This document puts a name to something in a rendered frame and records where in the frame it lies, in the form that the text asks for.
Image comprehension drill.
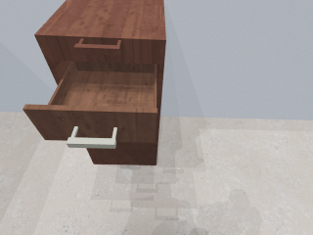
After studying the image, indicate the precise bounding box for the cabinet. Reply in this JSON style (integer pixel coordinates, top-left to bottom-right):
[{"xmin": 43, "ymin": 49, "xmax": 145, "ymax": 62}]
[{"xmin": 34, "ymin": 0, "xmax": 166, "ymax": 165}]

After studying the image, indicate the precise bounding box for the drawer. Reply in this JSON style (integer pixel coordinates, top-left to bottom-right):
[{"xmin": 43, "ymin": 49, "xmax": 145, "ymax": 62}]
[{"xmin": 22, "ymin": 61, "xmax": 157, "ymax": 143}]

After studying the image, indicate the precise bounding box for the handle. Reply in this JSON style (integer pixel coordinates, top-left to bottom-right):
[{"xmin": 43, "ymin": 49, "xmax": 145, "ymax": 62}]
[
  {"xmin": 67, "ymin": 126, "xmax": 117, "ymax": 149},
  {"xmin": 73, "ymin": 43, "xmax": 121, "ymax": 56}
]

